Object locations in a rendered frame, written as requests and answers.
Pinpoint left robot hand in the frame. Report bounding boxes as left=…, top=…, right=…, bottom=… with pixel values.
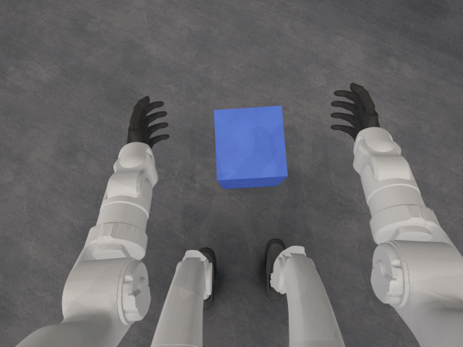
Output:
left=127, top=96, right=169, bottom=148

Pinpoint carton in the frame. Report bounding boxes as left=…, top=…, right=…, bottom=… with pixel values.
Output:
left=214, top=106, right=288, bottom=189

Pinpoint right robot foot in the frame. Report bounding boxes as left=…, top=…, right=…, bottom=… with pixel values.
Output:
left=264, top=239, right=286, bottom=301

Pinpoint robot right forearm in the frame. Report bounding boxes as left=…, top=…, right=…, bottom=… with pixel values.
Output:
left=353, top=127, right=463, bottom=259

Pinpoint robot left forearm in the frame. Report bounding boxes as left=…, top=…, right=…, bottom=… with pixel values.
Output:
left=62, top=142, right=158, bottom=315

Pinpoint left robot upper arm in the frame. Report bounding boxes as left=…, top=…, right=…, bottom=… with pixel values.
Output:
left=15, top=257, right=151, bottom=347

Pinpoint right robot upper arm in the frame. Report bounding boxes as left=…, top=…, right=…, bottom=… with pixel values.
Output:
left=370, top=240, right=463, bottom=347

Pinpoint right robot hand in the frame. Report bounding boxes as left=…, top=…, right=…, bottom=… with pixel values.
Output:
left=331, top=83, right=380, bottom=141

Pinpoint robot right thigh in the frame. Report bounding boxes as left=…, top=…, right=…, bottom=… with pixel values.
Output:
left=275, top=253, right=345, bottom=347

